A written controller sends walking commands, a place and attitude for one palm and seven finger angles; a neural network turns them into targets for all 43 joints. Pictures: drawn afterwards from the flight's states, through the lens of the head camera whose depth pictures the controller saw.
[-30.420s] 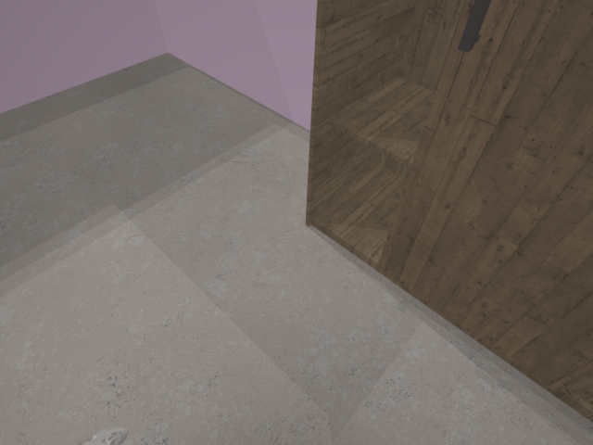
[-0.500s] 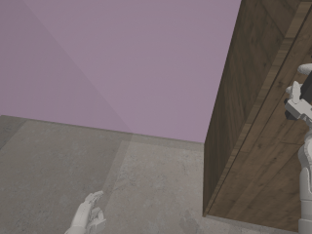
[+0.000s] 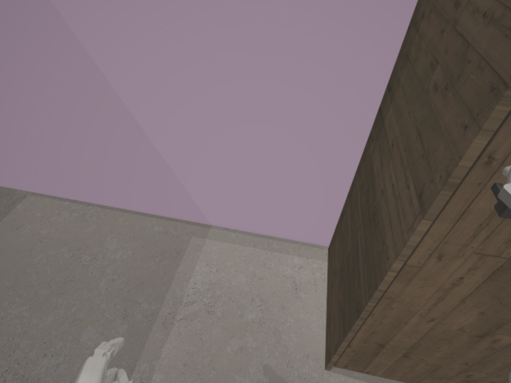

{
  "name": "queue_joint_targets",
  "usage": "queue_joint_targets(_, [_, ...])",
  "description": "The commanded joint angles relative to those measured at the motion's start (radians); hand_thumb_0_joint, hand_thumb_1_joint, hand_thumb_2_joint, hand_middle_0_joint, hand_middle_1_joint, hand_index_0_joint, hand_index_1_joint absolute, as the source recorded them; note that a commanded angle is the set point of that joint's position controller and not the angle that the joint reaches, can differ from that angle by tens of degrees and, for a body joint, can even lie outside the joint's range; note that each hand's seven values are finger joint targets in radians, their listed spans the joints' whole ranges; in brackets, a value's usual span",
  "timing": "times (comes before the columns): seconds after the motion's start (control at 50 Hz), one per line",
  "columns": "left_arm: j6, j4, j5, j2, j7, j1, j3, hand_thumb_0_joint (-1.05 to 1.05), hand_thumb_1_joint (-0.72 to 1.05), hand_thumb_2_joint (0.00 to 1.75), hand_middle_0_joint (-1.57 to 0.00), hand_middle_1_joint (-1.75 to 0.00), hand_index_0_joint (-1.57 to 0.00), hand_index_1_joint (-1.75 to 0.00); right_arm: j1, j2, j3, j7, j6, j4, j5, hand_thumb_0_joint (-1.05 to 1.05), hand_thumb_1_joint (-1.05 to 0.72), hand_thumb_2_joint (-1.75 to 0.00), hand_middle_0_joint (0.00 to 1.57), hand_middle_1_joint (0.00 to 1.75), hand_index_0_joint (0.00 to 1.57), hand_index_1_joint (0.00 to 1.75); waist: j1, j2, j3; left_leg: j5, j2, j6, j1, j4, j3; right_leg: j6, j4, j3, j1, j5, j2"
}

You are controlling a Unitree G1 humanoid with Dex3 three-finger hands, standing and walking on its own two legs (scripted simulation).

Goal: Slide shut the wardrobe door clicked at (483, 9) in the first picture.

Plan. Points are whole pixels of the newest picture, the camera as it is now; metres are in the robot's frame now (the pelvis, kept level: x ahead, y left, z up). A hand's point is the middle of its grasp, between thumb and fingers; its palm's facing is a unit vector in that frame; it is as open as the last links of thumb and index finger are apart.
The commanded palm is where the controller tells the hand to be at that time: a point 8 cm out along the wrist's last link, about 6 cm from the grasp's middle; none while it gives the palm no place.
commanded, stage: stop walking and hold the door there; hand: right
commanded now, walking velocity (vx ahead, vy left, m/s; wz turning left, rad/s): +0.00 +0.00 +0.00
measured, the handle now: out of the picture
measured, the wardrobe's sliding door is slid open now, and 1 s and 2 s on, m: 0.00 0.00 0.00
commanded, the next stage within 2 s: loosen the grip on the handle in 0.04 s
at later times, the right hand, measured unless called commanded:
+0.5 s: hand out of the picture +0.31 -0.32 +0.22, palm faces +0.58 +0.80 -0.15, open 12.4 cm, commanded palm +0.28 -0.34 +0.22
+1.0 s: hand out of the picture +0.32 -0.33 +0.22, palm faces +0.53 +0.83 -0.18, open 14.6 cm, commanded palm +0.27 -0.37 +0.21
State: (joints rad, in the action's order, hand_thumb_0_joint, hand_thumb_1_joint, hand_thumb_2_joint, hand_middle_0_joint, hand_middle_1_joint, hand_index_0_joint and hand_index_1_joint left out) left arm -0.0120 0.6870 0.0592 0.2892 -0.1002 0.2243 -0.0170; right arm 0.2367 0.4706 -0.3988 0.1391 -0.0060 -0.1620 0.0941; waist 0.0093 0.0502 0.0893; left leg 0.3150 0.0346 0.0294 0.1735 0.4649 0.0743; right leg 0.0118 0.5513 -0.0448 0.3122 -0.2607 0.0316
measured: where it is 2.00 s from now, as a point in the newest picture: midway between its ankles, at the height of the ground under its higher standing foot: outside the picture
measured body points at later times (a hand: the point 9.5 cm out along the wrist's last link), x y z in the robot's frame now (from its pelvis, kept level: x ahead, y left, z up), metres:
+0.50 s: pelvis -0.06 -0.01 +0.00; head -0.06 -0.01 +0.45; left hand +0.11 +0.23 -0.09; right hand +0.28 -0.36 +0.23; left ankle -0.04 +0.10 -0.74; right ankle +0.02 -0.11 -0.73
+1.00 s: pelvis -0.02 -0.01 -0.01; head -0.02 -0.01 +0.44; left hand +0.13 +0.23 -0.10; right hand +0.29 -0.37 +0.23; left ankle -0.04 +0.10 -0.74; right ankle +0.02 -0.10 -0.74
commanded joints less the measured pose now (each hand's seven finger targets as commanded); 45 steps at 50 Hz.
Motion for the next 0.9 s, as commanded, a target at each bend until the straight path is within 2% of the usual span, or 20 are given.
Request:
queue_joint_targets(0.0, [0.051, -0.154, -0.005, 0.109, -0.011, -0.127, 0.037, 0.00, 0.90, 0.90, -0.20, -0.30, -0.20, -0.30, 0.252, 0.248, -0.018, -0.001, -0.071, 0.195, -0.026, 0.00, -0.90, -0.90, 0.45, 1.40, 0.45, 1.40, 0.000, -0.018, 0.155, -0.376, -0.175, -0.017, -0.008, -0.065, -0.115, 0.006, -0.021, 0.088, -0.117, 0.348, 0.108])
queue_joint_targets(0.1, [0.050, -0.150, -0.007, 0.111, -0.012, -0.124, 0.036, 0.00, 0.90, 0.90, -0.20, -0.30, -0.20, -0.30, 0.251, 0.267, -0.038, 0.000, -0.076, 0.170, -0.028, 0.00, -0.90, -0.90, 0.45, 1.40, 0.45, 1.40, 0.002, -0.016, 0.150, -0.310, -0.161, -0.021, 0.000, -0.071, -0.105, 0.010, -0.046, 0.097, -0.120, 0.327, 0.112])
queue_joint_targets(0.12, [0.103, -0.129, -0.027, 0.120, 0.012, 0.007, 0.093, 0.00, 0.90, 0.90, -0.20, -0.30, -0.20, -0.30, 1.155, 0.983, -0.554, -0.008, -0.135, 0.111, -0.185, 0.00, -0.90, -0.90, 0.45, 1.40, 0.45, 1.40, 0.008, -0.307, -0.241, -0.414, -0.113, -0.092, 0.236, -0.261, -0.158, 0.025, 0.014, -0.017, 0.057, 0.213, 0.036])
queue_joint_targets(0.14, [0.165, -0.149, -0.105, 0.086, 0.022, -0.100, 0.075, 0.00, 0.90, 0.90, -0.20, -0.30, -0.20, -0.30, 0.783, 0.271, -0.086, -0.094, -0.016, -0.294, -0.155, 0.00, -0.78, -0.84, 0.45, 1.40, 0.45, 1.40, -0.043, -0.216, 0.095, -0.754, -0.063, 0.023, 0.020, 0.056, -0.033, 0.031, -0.067, -0.033, -0.083, 0.481, -0.047])
queue_joint_targets(0.16, [0.178, -0.138, -0.045, 0.113, 0.029, -0.053, 0.095, 0.00, 0.90, 0.90, -0.20, -0.30, -0.20, -0.30, 0.680, 0.263, -0.154, -0.102, -0.021, -0.114, -0.062, 0.00, -0.66, -0.78, 0.45, 1.40, 0.45, 1.40, 0.015, -0.098, 0.244, -0.674, -0.048, 0.023, 0.012, 0.077, 0.002, -0.016, -0.045, -0.008, -0.167, 0.660, -0.026])
queue_joint_targets(0.18, [0.162, -0.120, -0.023, 0.090, 0.030, -0.055, 0.087, 0.00, 0.90, 0.90, -0.20, -0.30, -0.20, -0.30, 0.481, 0.152, -0.117, -0.132, -0.017, -0.088, -0.045, 0.00, -0.54, -0.73, 0.45, 1.40, 0.45, 1.40, 0.032, 0.051, 0.250, -0.545, -0.017, 0.005, 0.089, 0.052, 0.007, -0.031, -0.042, 0.011, -0.293, 0.760, -0.003])
queue_joint_targets(0.2, [0.156, -0.128, -0.032, 0.111, 0.027, -0.073, 0.093, 0.00, 0.90, 0.90, -0.20, -0.30, -0.20, -0.30, 0.534, 0.201, -0.152, -0.143, -0.043, 0.042, -0.004, 0.00, -0.42, -0.67, 0.45, 1.40, 0.45, 1.40, 0.058, 0.240, 0.301, -0.423, -0.026, 0.006, 0.094, 0.005, -0.020, -0.032, -0.047, 0.017, -0.383, 0.664, -0.016])
queue_joint_targets(0.22, [0.158, -0.130, -0.042, 0.106, 0.023, -0.085, 0.090, 0.00, 0.90, 0.90, -0.20, -0.30, -0.20, -0.30, 0.563, 0.288, -0.201, -0.123, -0.045, 0.074, -0.005, 0.00, -0.30, -0.61, 0.45, 1.40, 0.45, 1.40, 0.060, 0.259, 0.296, -0.349, -0.031, 0.015, 0.087, -0.010, -0.027, -0.031, -0.055, 0.026, -0.379, 0.539, -0.021])
queue_joint_targets(0.3, [0.154, -0.174, -0.038, 0.102, 0.026, -0.104, 0.052, 0.00, 0.90, 0.90, -0.20, -0.30, -0.20, -0.30, 0.559, 0.219, -0.071, -0.045, -0.052, 0.047, -0.084, 0.00, 0.19, -0.37, 0.45, 1.40, 0.45, 1.40, 0.013, -0.049, 0.189, -0.104, -0.032, -0.004, 0.149, -0.021, -0.021, 0.011, -0.114, 0.054, -0.190, 0.133, -0.014])
queue_joint_targets(0.36, [0.157, -0.167, -0.047, 0.102, 0.012, -0.105, 0.045, 0.00, 0.90, 0.90, -0.20, -0.30, -0.20, -0.30, 0.633, 0.255, -0.068, -0.001, -0.110, 0.013, -0.116, 0.00, 0.55, -0.20, 0.42, 1.37, 0.42, 1.37, -0.008, -0.088, 0.152, 0.055, -0.036, -0.010, 0.195, -0.039, -0.045, 0.018, -0.142, 0.077, -0.146, -0.093, -0.013])
queue_joint_targets(0.44, [0.175, -0.141, -0.045, 0.099, -0.001, -0.112, 0.032, 0.00, 0.90, 0.90, -0.20, -0.30, -0.20, -0.30, 0.753, 0.245, 0.001, 0.003, -0.175, -0.045, -0.126, 0.00, 0.55, -0.20, 0.37, 1.30, 0.37, 1.30, -0.024, -0.026, 0.083, 0.187, -0.038, -0.011, 0.256, -0.043, -0.063, 0.010, -0.123, 0.088, -0.118, -0.245, -0.020])
queue_joint_targets(0.5, [0.179, -0.132, -0.050, 0.100, -0.010, -0.095, 0.029, 0.00, 0.90, 0.90, -0.20, -0.30, -0.20, -0.30, 0.787, 0.292, 0.001, 0.002, -0.182, -0.092, -0.150, 0.00, 0.55, -0.20, 0.33, 1.25, 0.33, 1.25, -0.025, 0.038, 0.081, 0.193, -0.046, -0.006, 0.248, -0.040, -0.078, 0.011, -0.098, 0.082, -0.077, -0.252, -0.026])
queue_joint_targets(0.52, [0.175, -0.134, -0.053, 0.101, -0.012, -0.083, 0.035, 0.00, 0.90, 0.90, -0.20, -0.30, -0.20, -0.30, 0.682, 0.379, -0.096, 0.001, -0.179, -0.109, -0.151, 0.00, 0.55, -0.20, 0.32, 1.23, 0.32, 1.23, 0.011, 0.051, 0.095, 0.196, -0.046, -0.001, 0.209, -0.040, -0.078, 0.010, -0.106, 0.085, -0.060, -0.251, -0.025])
queue_joint_targets(0.56, [0.171, -0.142, -0.055, 0.098, -0.014, -0.092, 0.031, 0.00, 0.90, 0.90, -0.20, -0.30, -0.20, -0.30, 0.711, 0.355, -0.066, -0.008, -0.177, -0.050, -0.141, 0.00, 0.55, -0.20, 0.29, 1.20, 0.29, 1.20, 0.006, 0.098, 0.139, 0.171, -0.047, 0.003, 0.189, -0.032, -0.078, 0.011, -0.107, 0.091, -0.069, -0.252, -0.025])
queue_joint_targets(0.6, [0.184, -0.141, -0.051, 0.095, -0.017, -0.095, 0.028, 0.00, 0.90, 0.90, -0.20, -0.30, -0.20, -0.30, 0.724, 0.304, -0.036, -0.014, -0.180, -0.026, -0.105, 0.00, 0.55, -0.20, 0.26, 1.17, 0.26, 1.17, -0.003, 0.072, 0.126, 0.163, -0.041, 0.001, 0.200, -0.031, -0.076, 0.012, -0.103, 0.099, -0.078, -0.253, -0.021])
queue_joint_targets(0.66, [0.191, -0.130, -0.055, 0.106, -0.024, -0.084, 0.030, 0.00, 0.90, 0.90, -0.20, -0.30, -0.20, -0.30, 0.634, 0.333, -0.102, -0.021, -0.178, -0.024, -0.059, 0.00, 0.55, -0.20, 0.25, 1.15, 0.25, 1.15, 0.009, 0.014, 0.112, 0.151, -0.037, -0.002, 0.180, -0.038, -0.078, 0.017, -0.095, 0.100, -0.054, -0.223, -0.019])
queue_joint_targets(0.72, [0.202, -0.134, -0.052, 0.100, -0.027, -0.089, 0.030, 0.00, 0.90, 0.90, -0.20, -0.30, -0.20, -0.30, 0.647, 0.288, -0.063, -0.017, -0.171, 0.050, -0.055, 0.00, 0.55, -0.20, 0.25, 1.15, 0.25, 1.15, 0.002, 0.032, 0.120, 0.106, -0.040, -0.003, 0.194, -0.030, -0.081, 0.024, -0.090, 0.092, -0.087, -0.170, -0.017])
queue_joint_targets(0.78, [0.199, -0.135, -0.055, 0.104, -0.028, -0.077, 0.031, 0.00, 0.90, 0.90, -0.20, -0.30, -0.20, -0.30, 0.582, 0.305, -0.096, -0.007, -0.148, 0.105, -0.054, 0.00, 0.55, -0.20, 0.25, 1.15, 0.25, 1.15, 0.013, 0.051, 0.151, -0.009, -0.036, 0.004, 0.169, -0.013, -0.072, 0.026, -0.080, 0.091, -0.118, -0.039, -0.016])
queue_joint_targets(0.82, [0.183, -0.126, -0.054, 0.108, -0.032, -0.044, 0.031, 0.00, 0.90, 0.90, -0.20, -0.30, -0.20, -0.30, 0.497, 0.309, -0.116, -0.019, -0.122, 0.013, -0.054, 0.00, 0.55, -0.20, 0.25, 1.15, 0.25, 1.15, 0.012, 0.002, 0.114, -0.073, -0.033, 0.000, 0.171, -0.002, -0.058, 0.025, -0.065, 0.083, -0.095, 0.054, -0.016])
queue_joint_targets(0.88, [0.161, -0.131, -0.050, 0.105, -0.037, -0.042, 0.032, 0.00, 0.90, 0.90, -0.20, -0.30, -0.20, -0.30, 0.474, 0.375, -0.183, -0.041, -0.095, 0.026, -0.037, 0.00, 0.55, -0.20, 0.25, 1.15, 0.25, 1.15, 0.023, -0.004, 0.146, -0.161, -0.036, -0.003, 0.127, 0.006, -0.063, 0.024, -0.044, 0.059, -0.094, 0.155, -0.020])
